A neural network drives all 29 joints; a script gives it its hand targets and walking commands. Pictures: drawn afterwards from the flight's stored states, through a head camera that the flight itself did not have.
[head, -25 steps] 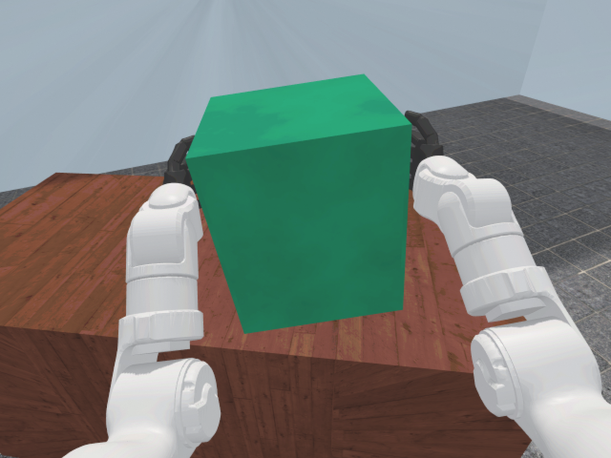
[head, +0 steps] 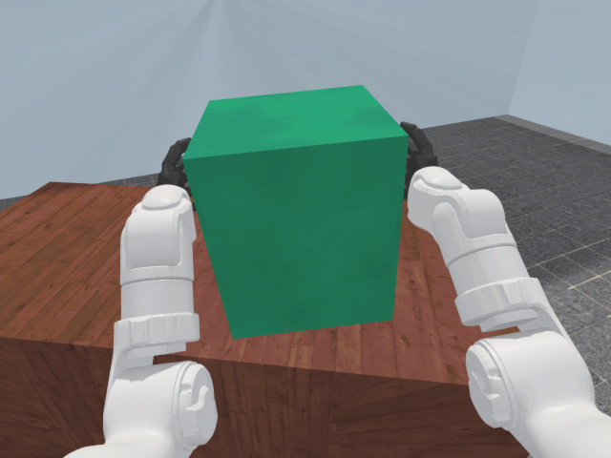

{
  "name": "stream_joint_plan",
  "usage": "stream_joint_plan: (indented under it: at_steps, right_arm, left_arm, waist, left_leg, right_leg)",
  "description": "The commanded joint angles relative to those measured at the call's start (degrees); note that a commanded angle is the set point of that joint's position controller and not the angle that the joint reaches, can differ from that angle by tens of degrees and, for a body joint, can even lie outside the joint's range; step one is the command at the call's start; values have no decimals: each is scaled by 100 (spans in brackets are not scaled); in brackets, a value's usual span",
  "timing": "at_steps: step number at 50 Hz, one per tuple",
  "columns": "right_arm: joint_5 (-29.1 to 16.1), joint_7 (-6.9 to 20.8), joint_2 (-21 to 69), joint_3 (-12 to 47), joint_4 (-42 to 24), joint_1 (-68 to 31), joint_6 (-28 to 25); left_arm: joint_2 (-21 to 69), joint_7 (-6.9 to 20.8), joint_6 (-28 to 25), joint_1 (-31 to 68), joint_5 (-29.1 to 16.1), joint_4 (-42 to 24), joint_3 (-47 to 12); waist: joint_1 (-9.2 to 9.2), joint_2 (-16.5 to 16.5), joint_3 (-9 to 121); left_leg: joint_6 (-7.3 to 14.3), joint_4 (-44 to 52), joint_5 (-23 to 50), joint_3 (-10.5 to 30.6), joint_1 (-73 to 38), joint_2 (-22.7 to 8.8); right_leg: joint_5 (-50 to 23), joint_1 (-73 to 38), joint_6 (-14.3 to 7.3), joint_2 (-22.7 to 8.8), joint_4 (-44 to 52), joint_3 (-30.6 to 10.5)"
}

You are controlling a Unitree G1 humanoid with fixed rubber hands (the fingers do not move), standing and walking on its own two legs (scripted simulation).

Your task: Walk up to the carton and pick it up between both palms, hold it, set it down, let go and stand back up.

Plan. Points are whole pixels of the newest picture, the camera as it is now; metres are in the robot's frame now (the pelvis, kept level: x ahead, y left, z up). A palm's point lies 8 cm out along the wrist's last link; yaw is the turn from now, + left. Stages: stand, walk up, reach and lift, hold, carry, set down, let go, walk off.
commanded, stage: hold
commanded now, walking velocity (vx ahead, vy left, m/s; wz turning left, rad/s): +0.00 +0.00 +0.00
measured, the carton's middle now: (299, 208) +0.37 +0.00 +0.23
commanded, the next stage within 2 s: none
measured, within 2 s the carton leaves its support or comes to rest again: neither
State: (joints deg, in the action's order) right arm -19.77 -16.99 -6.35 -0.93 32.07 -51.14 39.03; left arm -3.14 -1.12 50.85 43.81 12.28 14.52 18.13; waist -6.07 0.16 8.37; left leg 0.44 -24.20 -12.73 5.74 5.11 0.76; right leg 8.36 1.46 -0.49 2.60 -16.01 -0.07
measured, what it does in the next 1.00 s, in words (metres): stands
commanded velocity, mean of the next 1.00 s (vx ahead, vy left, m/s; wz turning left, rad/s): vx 0.00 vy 0.00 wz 0.00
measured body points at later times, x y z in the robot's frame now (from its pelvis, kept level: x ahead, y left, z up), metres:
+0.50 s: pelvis -0.02 +0.00 +0.00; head -0.11 +0.01 +0.44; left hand +0.36 +0.16 +0.26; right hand +0.36 -0.15 +0.28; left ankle +0.01 +0.11 -0.75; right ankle +0.01 -0.12 -0.75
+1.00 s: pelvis +0.00 -0.01 +0.00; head -0.09 +0.01 +0.44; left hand +0.38 +0.15 +0.25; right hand +0.37 -0.16 +0.27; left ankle +0.01 +0.11 -0.75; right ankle +0.01 -0.12 -0.75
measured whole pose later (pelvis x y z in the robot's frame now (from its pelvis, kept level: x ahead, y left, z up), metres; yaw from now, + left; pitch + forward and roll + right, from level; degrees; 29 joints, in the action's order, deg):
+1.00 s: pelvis +0.00 -0.01 +0.00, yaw +0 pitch -4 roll -2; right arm -19.7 -16.4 -7.4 -0.4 35.3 -53.7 38.0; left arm -3.2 -2.8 47.9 44.9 10.5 18.4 18.4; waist -5.3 0.7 8.6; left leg -0.1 -23.8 -12.1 5.5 7.4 0.3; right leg 8.2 4.4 -1.1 3.0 -16.7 -0.3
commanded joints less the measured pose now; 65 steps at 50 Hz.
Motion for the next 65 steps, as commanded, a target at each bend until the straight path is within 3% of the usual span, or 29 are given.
stream_joint_plan:
  at_steps: [1, 3, 4, 5, 10, 12, 14, 16, 18, 22, 25, 26, 29, 30, 33, 38, 41, 42, 43, 44, 48, 49, 51, 53, 56, 60, 63, 64, 65]
  right_arm:
    - [-1096, 957, 3784, 1747, -2261, -5208, -410]
    - [-1135, 997, 3708, 1805, -2291, -5107, -401]
    - [-1092, 1015, 3842, 1868, -2324, -5085, -404]
    - [-1115, 1022, 3761, 1829, -2310, -5058, -361]
    - [-797, 1137, 3749, 1578, -1691, -5130, -466]
    - [-811, 1160, 3802, 1669, -1889, -5465, -550]
    - [-846, 1115, 3890, 1666, -2066, -5728, -605]
    - [-788, 1069, 3870, 1548, -1959, -5546, -602]
    - [-756, 1064, 3846, 1565, -1711, -5605, -565]
    - [-712, 1067, 4012, 1335, -1413, -5607, -566]
    - [-652, 1057, 3833, 1207, -1277, -5705, -589]
    - [-678, 1045, 3913, 1272, -1439, -5687, -603]
    - [-726, 1042, 3905, 1291, -1468, -5762, -592]
    - [-794, 1041, 3831, 1385, -1398, -5833, -579]
    - [-645, 1096, 3854, 1260, -1116, -5679, -564]
    - [-919, 1036, 3976, 1349, -1596, -5702, -582]
    - [-804, 1029, 3802, 1376, -1491, -5662, -518]
    - [-854, 1035, 3916, 1421, -1360, -5668, -496]
    - [-887, 1043, 4093, 1439, -1425, -5609, -494]
    - [-918, 1062, 3986, 1425, -1406, -5529, -462]
    - [-1127, 952, 4238, 1819, -2179, -5702, -532]
    - [-1179, 930, 4084, 1744, -2018, -5463, -447]
    - [-1152, 912, 4097, 1904, -2203, -5502, -394]
    - [-1138, 905, 4057, 1755, -1994, -5263, -337]
    - [-1116, 865, 3922, 1695, -1895, -5284, -306]
    - [-1170, 774, 3847, 1841, -2319, -5064, -310]
    - [-1209, 774, 3771, 1909, -2355, -4799, -262]
    - [-1177, 761, 3672, 1856, -2688, -4802, -272]
    - [-1177, 782, 3624, 1961, -2660, -4785, -276]
  left_arm:
    - [3724, 809, -627, 5514, -1310, -1542, -2699]
    - [3701, 827, -590, 5443, -1315, -1715, -2808]
    - [3788, 817, -585, 5457, -1331, -1840, -2877]
    - [3690, 807, -526, 5397, -1242, -1694, -2755]
    - [3661, 822, -528, 5493, -1015, -1212, -2506]
    - [3641, 824, -595, 5688, -1086, -1255, -2498]
    - [3655, 814, -656, 5679, -1082, -1037, -2472]
    - [3653, 818, -687, 5752, -1180, -1054, -2523]
    - [3665, 808, -752, 5882, -1244, -903, -2481]
    - [3752, 797, -820, 6073, -1321, -878, -2628]
    - [3762, 791, -846, 6187, -1322, -484, -2602]
    - [3734, 783, -903, 6235, -1382, -718, -2607]
    - [3759, 718, -942, 6196, -1352, -711, -2581]
    - [3631, 727, -914, 6200, -1351, -565, -2450]
    - [3573, 770, -935, 6000, -1260, -305, -2302]
    - [3800, 642, -993, 6193, -1506, -997, -2677]
    - [3689, 685, -916, 6037, -1326, -565, -2440]
    - [3589, 688, -906, 5996, -1253, -517, -2282]
    - [3533, 677, -946, 6005, -1295, -872, -2435]
    - [3492, 674, -915, 5977, -1337, -758, -2374]
    - [3595, 663, -970, 5968, -1565, -1387, -2572]
    - [3522, 672, -892, 5943, -1466, -1295, -2652]
    - [3461, 694, -866, 5985, -1406, -1411, -2559]
    - [3492, 703, -836, 5851, -1477, -1422, -2635]
    - [3376, 761, -727, 5698, -1348, -1128, -2480]
    - [3303, 798, -675, 5666, -1456, -1510, -2637]
    - [3463, 794, -617, 5470, -1371, -1928, -2783]
    - [3506, 788, -555, 5333, -1435, -1986, -2826]
    - [3508, 807, -516, 5404, -1457, -2124, -3021]
  waist:
    - [-35, 554, 2420]
    - [-58, 630, 2614]
    - [55, 685, 2609]
    - [16, 475, 2445]
    - [107, 499, 1971]
    - [92, 201, 2448]
    - [192, 216, 2441]
    - [35, 223, 2473]
    - [65, 31, 2293]
    - [23, 468, 2252]
    - [-54, 438, 2380]
    - [-101, 295, 2425]
    - [-102, 572, 2710]
    - [2, 299, 2651]
    - [108, 232, 2387]
    - [15, 631, 2953]
    - [7, 373, 2477]
    - [134, 252, 2415]
    - [161, 443, 2622]
    - [71, 362, 2607]
    - [138, 120, 3230]
    - [83, 312, 3161]
    - [214, 179, 2858]
    - [61, 188, 2515]
    - [96, 207, 2367]
    - [1, 229, 2667]
    - [-76, 576, 2867]
    - [-167, 404, 2888]
    - [-149, 663, 2976]
  left_leg:
    - [-472, 252, 2078, -105, -512, 108]
    - [-545, 220, 2422, -66, -652, 95]
    - [-560, 243, 2434, -103, -484, 29]
    - [-536, 289, 2407, -63, -529, 54]
    - [-354, 579, 1294, -228, -99, 21]
    - [-241, 447, 1346, -218, -298, 86]
    - [-203, 373, 1316, -232, -194, 83]
    - [-228, 392, 1332, -226, -287, 104]
    - [-201, 435, 1038, -216, -121, 107]
    - [-230, 550, 689, -219, -51, 140]
    - [-239, 574, 608, -242, 71, 129]
    - [-248, 525, 767, -201, -26, 80]
    - [-352, 420, 947, -182, -291, 130]
    - [-246, 407, 840, -150, -173, 90]
    - [-160, 581, 479, -152, 230, 93]
    - [-352, 421, 1220, -128, -207, 113]
    - [-262, 436, 950, -160, -107, 98]
    - [-205, 433, 901, -137, -38, 120]
    - [-166, 416, 850, -169, -80, 179]
    - [-196, 390, 1123, -131, -26, 141]
    - [-195, 131, 2043, -100, -531, 206]
    - [-268, 129, 1959, -93, -498, 215]
    - [-231, 146, 1822, -153, -420, 223]
    - [-242, 277, 1583, -101, -265, 220]
    - [-174, 329, 1262, -163, -96, 236]
    - [-310, 215, 1893, -218, -488, 208]
    - [-460, 96, 2473, -81, -803, 171]
    - [-509, 72, 2670, -44, -885, 194]
    - [-612, 91, 2835, -48, -881, 119]
  right_leg:
    - [-1643, -657, 234, 188, -48, 24]
    - [-1849, -774, 246, 247, -65, 64]
    - [-1845, -943, 251, 200, -105, 35]
    - [-1774, -823, 258, 229, -81, 70]
    - [-812, -642, 201, 85, 102, 34]
    - [-911, -620, 192, 151, 57, 36]
    - [-899, -554, 212, 154, 17, 73]
    - [-1014, -580, 222, 125, 68, 37]
    - [-732, -461, 245, 121, 104, 1]
    - [-527, -403, 245, 42, 91, -25]
    - [-514, -450, 238, 58, 134, -30]
    - [-583, -426, 219, 99, 78, 17]
    - [-702, -391, 218, 170, 61, -16]
    - [-623, -394, 217, 148, 95, -11]
    - [-356, -531, 216, 74, 67, 5]
    - [-1033, -559, 192, 98, -23, 4]
    - [-676, -388, 246, 104, 120, -58]
    - [-645, -399, 275, 109, 68, -62]
    - [-676, -441, 241, 15, 22, -106]
    - [-886, -499, 202, 85, 19, -141]
    - [-1895, -711, 307, 95, -88, -118]
    - [-1867, -684, 343, 105, -85, -62]
    - [-1684, -674, 315, 137, -74, -21]
    - [-1557, -635, 391, 113, 21, -47]
    - [-1224, -583, 373, 36, 49, -80]
    - [-1894, -748, 403, 94, -34, -85]
    - [-2255, -869, 322, 176, -97, -12]
    - [-2388, -935, 298, 241, -126, -14]
    - [-2315, -958, 261, 225, -74, 14]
